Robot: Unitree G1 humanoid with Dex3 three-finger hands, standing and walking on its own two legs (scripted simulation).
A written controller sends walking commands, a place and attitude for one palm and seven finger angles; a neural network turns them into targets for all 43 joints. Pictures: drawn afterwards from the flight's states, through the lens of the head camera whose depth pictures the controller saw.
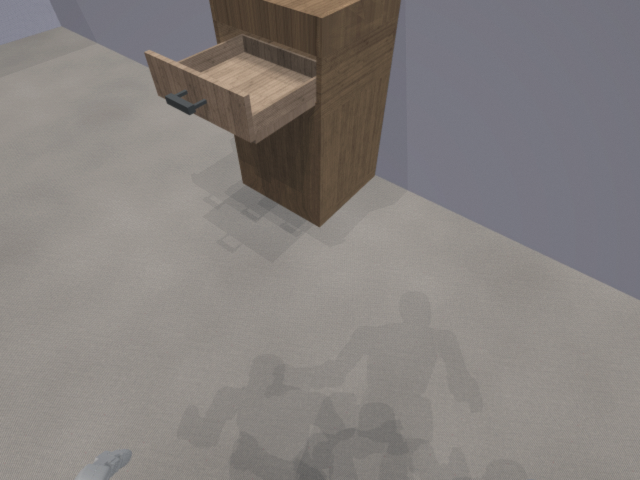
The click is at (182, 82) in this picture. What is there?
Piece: drawer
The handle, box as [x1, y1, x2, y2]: [165, 90, 206, 114]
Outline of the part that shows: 165,96 167,103 188,114 194,112 195,108 206,102 205,99 203,99 192,104 180,98 180,96 187,93 186,90 183,90 174,95 170,93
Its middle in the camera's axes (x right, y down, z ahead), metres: -0.39 -0.40 +1.11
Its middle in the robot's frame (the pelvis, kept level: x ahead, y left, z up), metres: +1.07 +0.44 -0.11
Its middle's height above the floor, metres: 0.66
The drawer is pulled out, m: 0.30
